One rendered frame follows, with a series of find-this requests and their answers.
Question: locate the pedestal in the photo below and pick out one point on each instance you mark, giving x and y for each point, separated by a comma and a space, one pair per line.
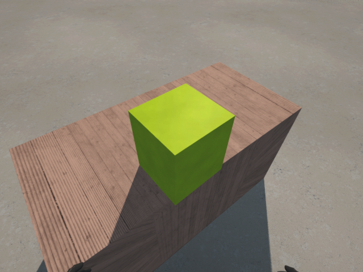
90, 200

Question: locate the carton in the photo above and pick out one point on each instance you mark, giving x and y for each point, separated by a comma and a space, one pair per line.
181, 139

